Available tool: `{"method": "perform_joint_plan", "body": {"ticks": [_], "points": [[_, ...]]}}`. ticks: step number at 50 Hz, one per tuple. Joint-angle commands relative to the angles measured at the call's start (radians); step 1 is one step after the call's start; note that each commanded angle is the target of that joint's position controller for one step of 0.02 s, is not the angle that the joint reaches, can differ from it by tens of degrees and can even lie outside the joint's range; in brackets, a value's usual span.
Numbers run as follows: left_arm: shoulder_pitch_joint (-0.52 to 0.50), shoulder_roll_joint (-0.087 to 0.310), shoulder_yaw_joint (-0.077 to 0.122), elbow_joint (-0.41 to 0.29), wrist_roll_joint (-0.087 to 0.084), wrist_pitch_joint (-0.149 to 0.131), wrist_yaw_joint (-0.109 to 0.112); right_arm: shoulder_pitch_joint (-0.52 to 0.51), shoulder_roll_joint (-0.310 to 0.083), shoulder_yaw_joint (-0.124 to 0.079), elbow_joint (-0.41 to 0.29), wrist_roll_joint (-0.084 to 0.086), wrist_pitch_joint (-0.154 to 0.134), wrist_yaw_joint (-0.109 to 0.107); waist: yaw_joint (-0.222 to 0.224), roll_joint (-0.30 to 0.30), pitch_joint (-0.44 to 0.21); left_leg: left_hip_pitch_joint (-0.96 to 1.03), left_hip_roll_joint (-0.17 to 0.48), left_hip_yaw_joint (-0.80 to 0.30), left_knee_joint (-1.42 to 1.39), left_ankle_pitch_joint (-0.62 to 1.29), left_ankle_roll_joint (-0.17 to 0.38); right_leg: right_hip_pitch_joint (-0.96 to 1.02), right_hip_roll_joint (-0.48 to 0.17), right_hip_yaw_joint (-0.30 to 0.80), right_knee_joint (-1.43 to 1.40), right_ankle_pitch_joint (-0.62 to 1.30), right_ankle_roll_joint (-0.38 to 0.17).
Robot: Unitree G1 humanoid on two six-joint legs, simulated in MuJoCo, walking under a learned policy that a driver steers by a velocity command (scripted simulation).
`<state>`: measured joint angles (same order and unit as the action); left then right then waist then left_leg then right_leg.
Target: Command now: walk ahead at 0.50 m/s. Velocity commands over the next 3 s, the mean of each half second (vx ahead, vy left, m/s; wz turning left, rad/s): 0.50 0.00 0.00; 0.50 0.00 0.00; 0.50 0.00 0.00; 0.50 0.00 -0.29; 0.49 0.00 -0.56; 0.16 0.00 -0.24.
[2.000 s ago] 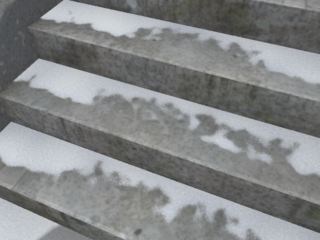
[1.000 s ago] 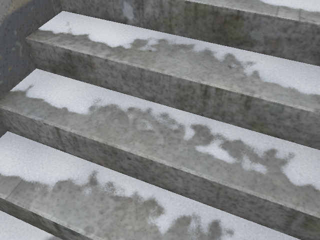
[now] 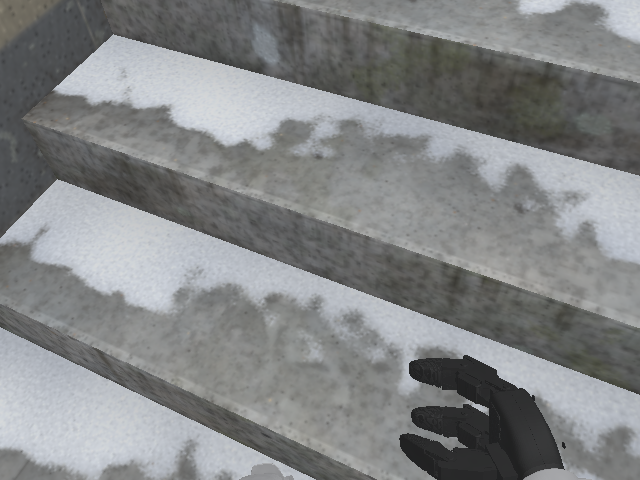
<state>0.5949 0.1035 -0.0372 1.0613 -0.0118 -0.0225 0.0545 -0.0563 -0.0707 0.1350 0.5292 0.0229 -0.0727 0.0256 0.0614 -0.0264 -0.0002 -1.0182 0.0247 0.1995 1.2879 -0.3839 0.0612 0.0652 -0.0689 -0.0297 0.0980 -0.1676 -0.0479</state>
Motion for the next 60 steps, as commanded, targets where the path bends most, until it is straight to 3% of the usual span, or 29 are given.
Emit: {"method": "perform_joint_plan", "body": {"ticks": [1, 2, 3, 4, 6, 8, 11, 14, 17, 19, 23, 27, 29, 30, 31, 32, 34, 36, 38, 41, 43, 47, 50, 53, 55, 56, 58, 59, 60], "points": [[-0.067, 0.401, 0.091, -0.051, 0.020, -0.007, 0.011, 0.426, -0.277, -0.130, 0.032, -0.022, -0.011, 0.008, -0.361, -0.275, -0.401, 0.773, -0.037, -0.298, -0.331, -0.045, 0.131, 0.018, -0.207, 0.079, 0.571, 1.699, -0.128], [0.007, 0.218, 0.061, -0.086, 0.016, -0.039, -0.024, 0.586, -0.396, -0.180, 0.154, -0.053, 0.006, 0.006, -0.303, 0.231, -0.531, 1.153, 0.214, -0.900, -0.669, -0.240, 0.302, -0.451, -0.005, 0.122, 0.977, 1.042, -0.114], [-0.087, 0.198, 0.073, -0.049, 0.041, -0.074, -0.077, 0.650, -0.402, -0.186, 0.222, -0.072, 0.032, -0.036, -0.322, 0.328, -0.554, 1.158, 0.333, -1.361, -1.053, -0.393, 0.334, -0.615, 0.208, 0.283, 1.508, 0.078, -0.096], [-0.176, 0.121, 0.079, -0.127, 0.013, -0.094, -0.118, 0.573, -0.297, -0.159, 0.269, -0.050, 0.030, -0.055, -0.249, 0.214, -0.352, 1.004, 0.372, -1.306, -1.072, -0.438, 0.246, -0.843, 0.202, 0.438, 1.866, 0.001, -0.116], [-0.426, -0.009, 0.016, -0.330, 0.014, -0.077, -0.111, 0.372, -0.077, -0.100, 0.366, -0.033, 0.011, -0.018, -0.085, 0.047, 0.064, 0.560, 0.275, -0.754, -0.934, -0.205, 0.117, -1.061, 0.140, 0.280, 2.085, -0.019, -0.166], [-0.305, -0.057, -0.022, -0.325, -0.007, -0.057, -0.112, 0.311, 0.035, -0.080, 0.426, -0.056, 0.012, 0.022, 0.038, -0.008, 0.053, 0.494, 0.161, -0.402, -0.872, 0.021, 0.028, -1.099, 0.098, 0.269, 2.098, 0.028, -0.179], [-0.279, -0.022, -0.040, -0.301, -0.026, -0.028, -0.088, 0.348, -0.027, -0.082, 0.464, -0.085, -0.006, 0.034, 0.042, 0.047, 0.047, 0.491, 0.140, -0.221, -0.957, 0.166, 0.064, -1.192, 0.112, 0.191, 2.130, 0.086, -0.108], [-0.360, -0.049, -0.061, -0.346, -0.009, -0.002, -0.061, 0.421, -0.069, -0.069, 0.518, -0.072, -0.004, 0.032, 0.036, 0.108, 0.102, 0.496, 0.157, -0.248, -0.990, 0.059, 0.057, -1.406, 0.101, 0.177, 2.301, 0.094, -0.067], [-0.559, 0.007, -0.064, -0.425, 0.011, -0.015, -0.051, 0.464, -0.097, -0.071, 0.526, -0.045, -0.002, 0.022, -0.029, 0.118, 0.080, 0.470, 0.122, -0.206, -1.049, 0.069, 0.046, -1.349, 0.073, 0.066, 1.935, 0.190, -0.022], [-0.698, -0.021, -0.090, -0.468, 0.007, -0.028, -0.043, 0.612, -0.146, -0.089, 0.569, -0.031, -0.013, -0.017, -0.106, 0.151, 0.032, 0.619, 0.193, -0.321, -1.184, 0.102, 0.119, -1.384, 0.015, -0.074, 1.840, 0.078, 0.012], [-0.839, -0.061, -0.106, -0.512, 0.014, -0.036, -0.081, 0.759, -0.169, -0.118, 0.604, -0.006, 0.032, -0.085, -0.149, 0.108, -0.009, 1.178, 0.305, -0.378, -1.185, 0.372, 0.133, -1.506, -0.095, -0.017, 1.589, -0.165, 0.004], [-0.655, 0.040, -0.048, -0.433, -0.002, -0.053, -0.105, 0.669, -0.222, -0.123, 0.572, -0.030, 0.036, -0.048, -0.010, 0.291, -0.120, 1.010, 0.253, -0.188, -1.051, 1.511, 0.152, -0.753, 0.119, -0.239, 1.204, -0.423, -0.083], [-0.399, 0.137, 0.004, -0.352, 0.003, -0.055, -0.098, 0.597, -0.250, -0.131, 0.540, -0.032, 0.015, -0.047, 0.114, 0.379, -0.232, 1.003, 0.225, -0.175, -0.748, 1.847, 0.135, -0.479, 0.076, 0.018, 1.012, -0.267, -0.162], [-0.258, 0.227, 0.041, -0.288, 0.017, -0.041, -0.085, 0.596, -0.180, -0.128, 0.514, -0.019, -0.007, -0.031, 0.118, 0.079, -0.330, 0.675, 0.100, -0.163, -0.467, 1.545, 0.079, -0.196, -0.092, 0.431, 0.725, -0.439, -0.265], [-0.093, 0.321, 0.078, -0.215, 0.042, -0.006, -0.049, 0.506, -0.136, -0.123, 0.503, -0.036, -0.030, -0.010, 0.177, -0.246, -0.367, 0.390, -0.095, -0.251, -0.025, 0.387, 0.034, -0.009, -0.264, 0.954, 0.203, -0.663, -0.369], [-0.086, 0.258, 0.057, -0.151, 0.064, -0.009, -0.031, 0.454, -0.118, -0.138, 0.467, -0.020, -0.060, 0.027, 0.129, -0.209, -0.281, 0.268, -0.132, -0.506, 0.410, 0.235, 0.035, -0.113, -0.291, 1.089, 0.115, -0.636, -0.303], [-0.210, 0.043, 0.005, -0.099, 0.060, -0.022, -0.063, 0.262, -0.068, -0.118, 0.320, 0.011, -0.055, 0.045, 0.006, -0.024, 0.027, 0.097, -0.068, -0.437, 0.581, 0.291, 0.097, -0.430, -0.252, 0.659, 0.256, -0.453, -0.195], [-0.276, -0.067, -0.011, -0.047, 0.066, -0.050, -0.088, 0.323, -0.072, -0.119, 0.309, 0.006, -0.032, 0.023, -0.094, 0.071, 0.041, 0.092, -0.038, -0.431, 0.589, 0.341, 0.142, -0.502, -0.155, 0.366, 0.314, -0.249, -0.101], [-0.210, -0.078, -0.017, 0.007, 0.055, -0.051, -0.098, 0.369, -0.019, -0.092, 0.300, 0.020, -0.014, 0.020, -0.122, 0.009, 0.060, -0.044, -0.054, -0.434, 0.734, 0.309, 0.170, -0.444, -0.127, 0.265, 0.269, -0.128, -0.084], [-0.218, -0.045, -0.021, -0.006, 0.056, -0.045, -0.100, 0.339, -0.005, -0.069, 0.273, 0.015, 0.005, 0.030, -0.159, 0.042, 0.073, -0.153, -0.027, -0.400, 0.601, 0.391, 0.129, -0.501, -0.074, 0.079, 0.265, -0.096, -0.025], [-0.154, -0.018, -0.022, 0.007, 0.064, -0.057, -0.079, 0.219, -0.027, -0.060, 0.239, -0.002, 0.006, 0.034, -0.107, 0.034, 0.050, -0.124, -0.017, -0.277, 0.517, 0.470, 0.057, -0.564, -0.058, 0.036, 0.209, -0.033, -0.057], [0.040, 0.076, -0.004, 0.056, 0.062, -0.061, -0.052, 0.123, -0.017, -0.055, 0.227, 0.001, 0.003, 0.002, -0.023, -0.070, 0.011, -0.459, 0.035, -0.229, 0.665, 0.415, -0.001, -0.194, -0.135, 0.195, 0.231, 0.068, -0.115], [0.173, 0.038, -0.004, 0.083, 0.072, -0.043, -0.038, -0.073, -0.008, -0.046, 0.145, 0.017, -0.019, 0.014, 0.058, -0.081, 0.074, -0.797, 0.063, -0.287, 0.755, 0.269, 0.008, 0.123, -0.225, 0.272, 0.235, 0.164, -0.101], [0.202, 0.012, -0.011, 0.091, 0.019, -0.015, -0.012, -0.275, 0.021, -0.010, -0.006, 0.022, -0.023, 0.036, 0.076, -0.072, 0.118, -0.704, 0.124, -0.139, 0.553, 0.258, -0.030, -0.007, -0.213, 0.235, 0.102, 0.132, -0.083], [0.220, 0.037, -0.006, 0.109, -0.021, -0.014, 0.008, -0.471, 0.074, 0.035, -0.109, 0.007, -0.025, 0.060, 0.099, -0.044, 0.136, -0.179, 0.138, 0.005, 0.136, 0.228, -0.008, -0.277, -0.232, 0.137, -0.177, 0.371, -0.079], [0.178, 0.061, -0.009, 0.103, -0.019, -0.020, 0.000, -0.402, 0.029, 0.018, -0.089, 0.024, -0.026, 0.065, 0.042, -0.029, 0.079, 0.149, 0.061, 0.103, -0.048, 0.212, 0.022, -0.334, -0.179, 0.031, -0.159, 0.712, -0.078], [0.198, 0.202, 0.013, 0.121, 0.029, -0.066, -0.035, -0.007, -0.083, -0.059, 0.004, 0.027, -0.044, 0.040, -0.168, -0.364, -0.171, 0.612, -0.101, 0.090, -0.037, 0.098, 0.102, -0.133, -0.195, -0.017, 0.171, 1.803, -0.115], [0.074, 0.305, 0.042, 0.090, 0.028, -0.067, -0.036, 0.195, -0.205, -0.117, 0.073, 0.013, -0.023, 0.027, -0.310, -0.404, -0.242, 0.675, -0.075, -0.056, -0.226, 0.033, 0.140, -0.002, -0.193, -0.001, 0.354, 1.870, -0.106], [-0.016, 0.312, 0.056, 0.031, 0.038, -0.077, -0.031, 0.401, -0.315, -0.163, 0.159, -0.027, -0.007, 0.023, -0.376, -0.270, -0.356, 0.964, 0.028, -0.329, -0.297, 0.130, 0.200, -0.185, -0.168, 0.069, 0.605, 1.636, -0.092]]}}
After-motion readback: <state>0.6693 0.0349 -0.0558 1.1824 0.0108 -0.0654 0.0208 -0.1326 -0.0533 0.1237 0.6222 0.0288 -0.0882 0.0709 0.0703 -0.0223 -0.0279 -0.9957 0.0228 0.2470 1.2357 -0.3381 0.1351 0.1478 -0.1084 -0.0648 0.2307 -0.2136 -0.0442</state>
